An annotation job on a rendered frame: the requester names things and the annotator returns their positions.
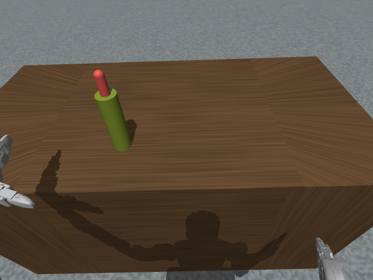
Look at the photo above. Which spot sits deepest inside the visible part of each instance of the bottle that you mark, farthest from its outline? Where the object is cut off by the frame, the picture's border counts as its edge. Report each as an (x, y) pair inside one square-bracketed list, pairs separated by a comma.
[(111, 112)]

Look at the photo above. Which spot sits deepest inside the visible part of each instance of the left robot hand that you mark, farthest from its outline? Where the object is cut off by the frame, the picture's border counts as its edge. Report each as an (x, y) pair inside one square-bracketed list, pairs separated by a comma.
[(8, 195)]

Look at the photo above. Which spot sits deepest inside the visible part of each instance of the right robot hand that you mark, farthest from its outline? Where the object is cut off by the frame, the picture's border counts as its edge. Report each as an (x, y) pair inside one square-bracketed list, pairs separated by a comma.
[(329, 269)]

